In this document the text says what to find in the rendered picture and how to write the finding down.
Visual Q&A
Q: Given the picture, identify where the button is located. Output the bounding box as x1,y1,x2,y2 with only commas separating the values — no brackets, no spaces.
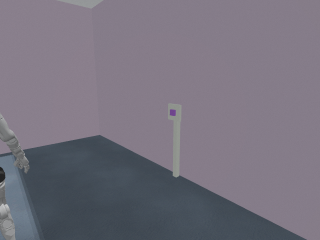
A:
170,109,176,116

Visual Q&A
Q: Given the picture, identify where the right robot upper arm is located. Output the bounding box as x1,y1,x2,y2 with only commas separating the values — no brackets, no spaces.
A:
0,113,15,142

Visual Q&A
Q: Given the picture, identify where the robot right forearm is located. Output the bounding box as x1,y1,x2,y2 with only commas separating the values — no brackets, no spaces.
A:
5,130,25,159

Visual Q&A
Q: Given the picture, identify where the right robot hand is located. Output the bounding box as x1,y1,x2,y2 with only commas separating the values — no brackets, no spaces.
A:
13,156,30,173

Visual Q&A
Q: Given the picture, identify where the robot right shin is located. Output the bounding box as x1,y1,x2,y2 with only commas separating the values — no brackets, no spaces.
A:
0,204,16,240

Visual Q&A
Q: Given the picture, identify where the panel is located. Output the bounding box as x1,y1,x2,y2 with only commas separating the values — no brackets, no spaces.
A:
168,103,182,177

